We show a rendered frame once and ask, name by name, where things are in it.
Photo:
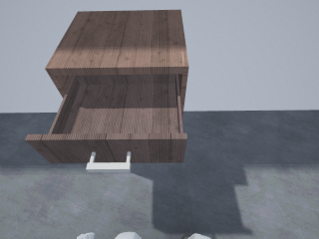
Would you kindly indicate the drawer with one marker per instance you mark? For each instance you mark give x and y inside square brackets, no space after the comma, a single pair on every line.
[112,115]

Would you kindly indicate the cabinet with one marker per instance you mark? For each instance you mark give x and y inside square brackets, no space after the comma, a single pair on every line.
[126,42]

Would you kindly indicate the handle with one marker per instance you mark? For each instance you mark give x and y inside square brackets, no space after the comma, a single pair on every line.
[109,166]

